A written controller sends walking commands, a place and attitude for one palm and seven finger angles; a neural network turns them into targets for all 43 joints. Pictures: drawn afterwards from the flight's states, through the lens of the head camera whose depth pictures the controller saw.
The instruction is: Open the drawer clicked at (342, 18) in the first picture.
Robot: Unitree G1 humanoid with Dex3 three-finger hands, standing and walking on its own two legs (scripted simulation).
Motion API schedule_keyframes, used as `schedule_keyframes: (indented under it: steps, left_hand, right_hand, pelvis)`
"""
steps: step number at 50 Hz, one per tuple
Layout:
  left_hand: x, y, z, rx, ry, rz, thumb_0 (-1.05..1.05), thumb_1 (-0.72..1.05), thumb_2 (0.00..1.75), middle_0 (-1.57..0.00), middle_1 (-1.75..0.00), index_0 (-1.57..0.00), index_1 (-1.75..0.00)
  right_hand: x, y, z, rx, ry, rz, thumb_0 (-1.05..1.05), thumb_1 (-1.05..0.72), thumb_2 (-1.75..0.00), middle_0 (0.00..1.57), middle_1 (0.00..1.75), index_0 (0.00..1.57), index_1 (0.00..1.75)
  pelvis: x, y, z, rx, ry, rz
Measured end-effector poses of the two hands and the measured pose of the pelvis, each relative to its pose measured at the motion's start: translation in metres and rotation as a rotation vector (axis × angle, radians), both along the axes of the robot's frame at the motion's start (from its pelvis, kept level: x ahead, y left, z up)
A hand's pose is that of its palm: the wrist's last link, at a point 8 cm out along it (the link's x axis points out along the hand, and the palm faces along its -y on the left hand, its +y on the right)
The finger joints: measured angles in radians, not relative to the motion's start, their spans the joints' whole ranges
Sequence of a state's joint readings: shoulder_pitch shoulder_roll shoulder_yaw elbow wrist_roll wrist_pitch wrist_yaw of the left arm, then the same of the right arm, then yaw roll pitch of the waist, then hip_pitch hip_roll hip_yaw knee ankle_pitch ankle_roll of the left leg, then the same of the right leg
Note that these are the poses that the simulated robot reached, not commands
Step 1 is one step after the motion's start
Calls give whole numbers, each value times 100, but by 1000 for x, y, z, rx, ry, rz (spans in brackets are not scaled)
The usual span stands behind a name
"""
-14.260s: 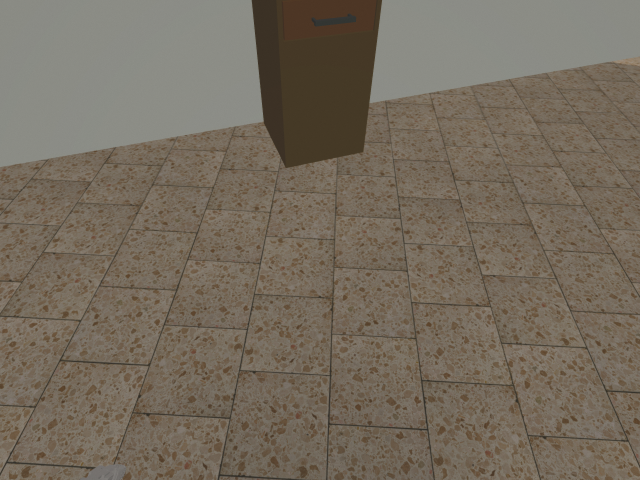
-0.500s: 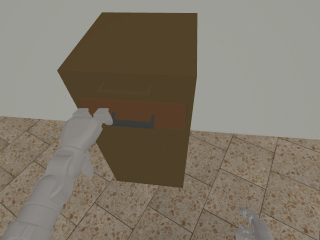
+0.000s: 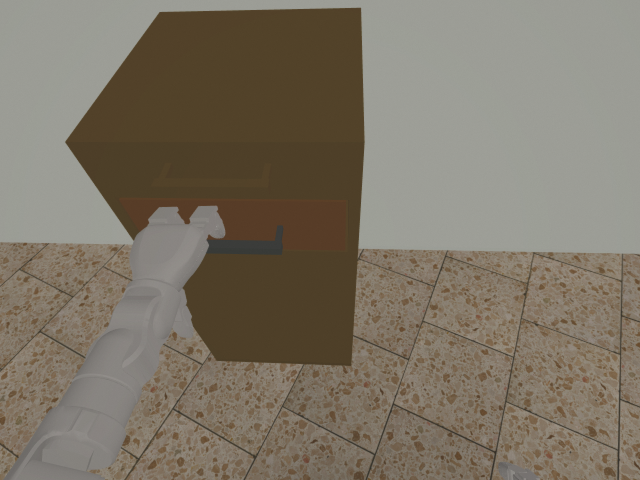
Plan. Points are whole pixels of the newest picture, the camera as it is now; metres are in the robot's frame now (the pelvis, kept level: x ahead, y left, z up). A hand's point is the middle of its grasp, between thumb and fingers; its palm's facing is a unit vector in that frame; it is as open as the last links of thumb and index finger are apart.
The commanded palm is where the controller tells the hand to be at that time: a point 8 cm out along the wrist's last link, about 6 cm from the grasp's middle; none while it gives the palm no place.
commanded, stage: move the hooked fingers above the handle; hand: left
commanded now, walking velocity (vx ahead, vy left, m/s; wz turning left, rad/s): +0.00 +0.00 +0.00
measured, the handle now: (235, 238) +0.50 +0.20 -0.06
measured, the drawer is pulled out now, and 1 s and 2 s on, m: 0.00 0.00 0.00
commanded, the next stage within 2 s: lower the fingers behind the handle in 1.48 s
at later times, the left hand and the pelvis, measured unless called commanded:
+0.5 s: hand (211, 256) +0.41 +0.20 +0.01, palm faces -0.04 -0.03 -1.00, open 13.8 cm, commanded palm +0.40 +0.21 +0.06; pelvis -0.01 -0.01 -0.01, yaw +1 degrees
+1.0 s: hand (229, 244) +0.45 +0.19 -0.02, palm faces -0.03 -0.03 -1.00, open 13.7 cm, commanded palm +0.43 +0.20 +0.05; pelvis +0.00 +0.00 -0.02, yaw -1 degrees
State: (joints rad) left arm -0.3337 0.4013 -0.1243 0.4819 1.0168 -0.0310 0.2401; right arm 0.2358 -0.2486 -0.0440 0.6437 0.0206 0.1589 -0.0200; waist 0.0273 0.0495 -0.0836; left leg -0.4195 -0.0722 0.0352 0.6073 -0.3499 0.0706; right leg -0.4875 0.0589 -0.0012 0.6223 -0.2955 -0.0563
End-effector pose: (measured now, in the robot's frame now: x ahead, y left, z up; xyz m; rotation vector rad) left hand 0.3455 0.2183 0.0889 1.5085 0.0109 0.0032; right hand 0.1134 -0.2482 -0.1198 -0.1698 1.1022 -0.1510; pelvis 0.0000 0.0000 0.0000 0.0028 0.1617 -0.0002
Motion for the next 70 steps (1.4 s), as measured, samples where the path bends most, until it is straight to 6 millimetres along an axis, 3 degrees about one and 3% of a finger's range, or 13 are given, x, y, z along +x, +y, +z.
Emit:
schedule_keyframes:
  steps: [18, 35, 45, 52, 70]
  left_hand:
    - [33, -9, -19, 22, 46, 16, 0, -49, 30, -32, -120, -32, -120]
    - [78, -24, -40, 30, 46, 17, 0, -49, 30, -32, -120, -32, -120]
    - [90, -32, -52, 23, 32, 5, 0, -49, 30, -33, -121, -33, -121]
    - [89, -27, -51, 37, 31, 30, 0, -49, 30, -33, -121, -33, -121]
    - [82, -23, -51, 23, 31, 11, 0, -49, 30, -32, -120, -32, -120]
  right_hand:
    - [-12, -16, -4, -22, 12, -33, 1, -91, -90, 20, 30, 20, 30]
    - [-74, -26, -19, -45, 163, -110, 1, -91, -90, 20, 30, 20, 30]
    - [-101, -19, -24, -40, 233, -144, 1, -91, -90, 20, 30, 20, 30]
    - [-98, -13, -25, -29, 227, -144, 1, -91, -90, 20, 30, 20, 30]
    - [-60, -9, -19, -41, 147, -92, 1, -91, -90, 20, 30, 20, 30]
  pelvis:
    - [-3, -12, -6, 4, 52, 8]
    - [-4, -10, -17, -3, 142, 2]
    - [-2, -4, -22, -7, 172, -11]
    - [-2, -1, -21, -10, 165, -10]
    - [1, 4, -20, -18, 152, 4]
